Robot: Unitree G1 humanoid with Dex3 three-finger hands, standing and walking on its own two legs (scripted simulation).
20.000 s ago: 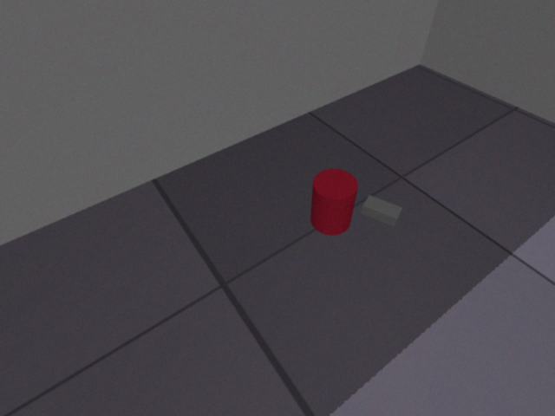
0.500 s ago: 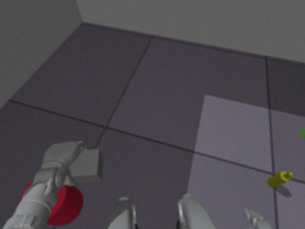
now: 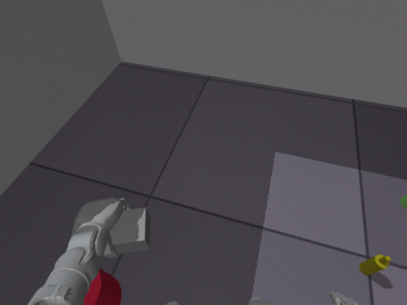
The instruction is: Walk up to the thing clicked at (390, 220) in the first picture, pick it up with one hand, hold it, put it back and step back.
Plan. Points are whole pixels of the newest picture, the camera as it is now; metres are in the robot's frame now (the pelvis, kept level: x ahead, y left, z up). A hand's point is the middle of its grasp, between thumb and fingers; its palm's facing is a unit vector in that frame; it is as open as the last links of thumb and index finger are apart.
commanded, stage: hold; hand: left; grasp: from above
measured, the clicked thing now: (112, 233) +0.32 +0.23 -0.11
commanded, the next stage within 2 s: crouch in 1.96 s
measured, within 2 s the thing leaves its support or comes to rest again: neither
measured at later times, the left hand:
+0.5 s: hand (105, 217) +0.33 +0.23 -0.04, palm faces -0.48 -0.06 -0.88, open 10.7 cm
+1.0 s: hand (103, 221) +0.31 +0.22 -0.02, palm faces -0.48 -0.05 -0.88, open 10.7 cm
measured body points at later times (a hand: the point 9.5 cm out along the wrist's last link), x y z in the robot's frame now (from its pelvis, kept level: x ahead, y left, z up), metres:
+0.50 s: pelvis +0.03 +0.00 +0.03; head +0.05 +0.00 +0.47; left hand +0.35 +0.23 +0.01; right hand +0.13 -0.26 -0.09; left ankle +0.03 +0.12 -0.70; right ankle +0.02 -0.14 -0.70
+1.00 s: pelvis +0.02 +0.00 +0.03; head +0.03 -0.01 +0.48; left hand +0.33 +0.22 +0.03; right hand +0.14 -0.26 -0.08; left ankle +0.03 +0.12 -0.70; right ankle +0.02 -0.14 -0.70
